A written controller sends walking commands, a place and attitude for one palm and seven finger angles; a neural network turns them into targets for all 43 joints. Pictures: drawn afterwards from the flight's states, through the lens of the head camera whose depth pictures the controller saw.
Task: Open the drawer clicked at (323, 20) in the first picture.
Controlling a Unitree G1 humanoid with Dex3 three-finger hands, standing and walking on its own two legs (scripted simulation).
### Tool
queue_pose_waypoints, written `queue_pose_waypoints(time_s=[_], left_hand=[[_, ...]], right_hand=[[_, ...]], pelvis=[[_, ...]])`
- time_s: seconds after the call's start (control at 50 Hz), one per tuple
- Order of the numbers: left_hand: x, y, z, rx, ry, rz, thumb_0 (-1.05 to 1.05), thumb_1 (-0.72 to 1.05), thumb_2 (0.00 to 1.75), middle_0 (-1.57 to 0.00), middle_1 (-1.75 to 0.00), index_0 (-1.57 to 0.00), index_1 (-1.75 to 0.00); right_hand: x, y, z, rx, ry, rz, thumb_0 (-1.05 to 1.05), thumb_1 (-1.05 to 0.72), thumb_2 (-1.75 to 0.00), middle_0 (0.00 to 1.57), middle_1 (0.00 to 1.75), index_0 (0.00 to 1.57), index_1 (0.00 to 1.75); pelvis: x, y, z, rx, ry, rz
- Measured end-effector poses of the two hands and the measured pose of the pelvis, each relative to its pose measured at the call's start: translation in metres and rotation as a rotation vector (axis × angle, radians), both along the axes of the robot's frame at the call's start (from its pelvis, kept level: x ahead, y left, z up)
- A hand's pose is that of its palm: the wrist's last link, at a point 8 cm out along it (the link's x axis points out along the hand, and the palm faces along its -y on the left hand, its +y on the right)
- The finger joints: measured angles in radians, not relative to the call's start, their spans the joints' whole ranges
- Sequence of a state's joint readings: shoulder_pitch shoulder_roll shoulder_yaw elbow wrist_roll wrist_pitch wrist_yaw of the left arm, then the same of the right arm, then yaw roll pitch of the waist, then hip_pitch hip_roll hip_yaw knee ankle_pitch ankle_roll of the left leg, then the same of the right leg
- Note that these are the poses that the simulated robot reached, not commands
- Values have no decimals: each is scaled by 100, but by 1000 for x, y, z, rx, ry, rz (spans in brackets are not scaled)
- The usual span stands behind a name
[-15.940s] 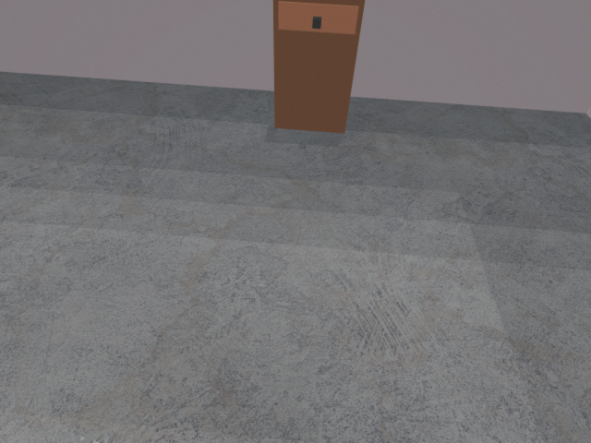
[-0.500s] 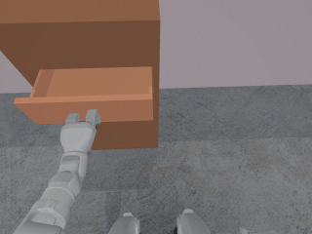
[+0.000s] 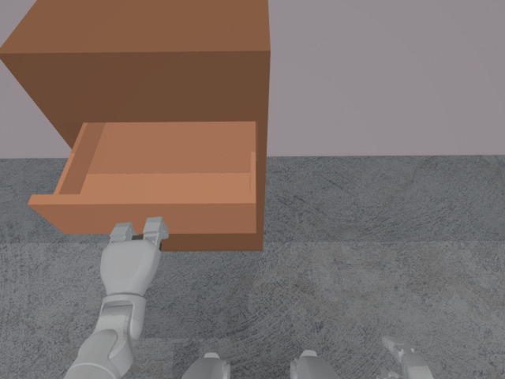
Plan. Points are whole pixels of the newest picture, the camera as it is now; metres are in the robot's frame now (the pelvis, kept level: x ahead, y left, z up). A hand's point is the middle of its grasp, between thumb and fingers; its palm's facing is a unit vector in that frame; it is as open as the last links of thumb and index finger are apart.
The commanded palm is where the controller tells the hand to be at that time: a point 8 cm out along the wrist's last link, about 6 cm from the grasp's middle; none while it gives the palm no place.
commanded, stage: pull the drawer open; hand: left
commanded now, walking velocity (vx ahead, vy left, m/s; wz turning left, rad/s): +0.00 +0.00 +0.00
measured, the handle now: (147, 240) +0.35 +0.21 -0.05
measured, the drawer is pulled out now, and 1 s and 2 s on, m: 0.19 0.30 0.30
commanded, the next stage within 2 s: open the thumb to release the handle in 1.00 s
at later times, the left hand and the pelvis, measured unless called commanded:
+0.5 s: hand (137, 309) +0.24 +0.21 -0.06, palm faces -0.02 -0.07 -1.00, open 7.7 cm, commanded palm +0.20 +0.22 -0.01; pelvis +0.00 -0.01 -0.01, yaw +0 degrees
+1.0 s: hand (131, 343) +0.19 +0.20 -0.06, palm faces -0.03 -0.09 -1.00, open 7.6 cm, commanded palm +0.14 +0.21 -0.01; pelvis -0.01 -0.02 -0.02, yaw +0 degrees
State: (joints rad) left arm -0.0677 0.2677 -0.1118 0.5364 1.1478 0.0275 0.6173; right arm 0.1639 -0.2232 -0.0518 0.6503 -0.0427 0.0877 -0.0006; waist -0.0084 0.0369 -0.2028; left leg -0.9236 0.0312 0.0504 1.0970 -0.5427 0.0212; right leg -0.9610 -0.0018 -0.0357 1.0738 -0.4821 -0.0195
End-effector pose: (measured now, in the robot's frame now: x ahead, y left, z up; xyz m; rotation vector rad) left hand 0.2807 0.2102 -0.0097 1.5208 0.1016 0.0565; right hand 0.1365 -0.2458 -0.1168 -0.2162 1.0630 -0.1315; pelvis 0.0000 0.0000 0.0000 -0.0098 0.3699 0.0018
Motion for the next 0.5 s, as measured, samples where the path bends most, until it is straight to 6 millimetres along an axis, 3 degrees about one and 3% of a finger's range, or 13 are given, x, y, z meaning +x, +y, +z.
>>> queue_pose_waypoints(time_s=[0.22,0.5], left_hand=[[-29,-1,0,-15,3,12,5,48,69,-42,-135,-26,-135],[-64,-3,0,-22,-1,24,5,48,69,-42,-135,-27,-135]], right_hand=[[22,5,6,8,-66,36,0,-90,-89,21,30,20,30],[30,4,4,15,-101,59,0,-90,-89,21,30,20,30]], pelvis=[[1,-3,-1,2,-16,0],[-1,-7,-6,9,-26,-4]])
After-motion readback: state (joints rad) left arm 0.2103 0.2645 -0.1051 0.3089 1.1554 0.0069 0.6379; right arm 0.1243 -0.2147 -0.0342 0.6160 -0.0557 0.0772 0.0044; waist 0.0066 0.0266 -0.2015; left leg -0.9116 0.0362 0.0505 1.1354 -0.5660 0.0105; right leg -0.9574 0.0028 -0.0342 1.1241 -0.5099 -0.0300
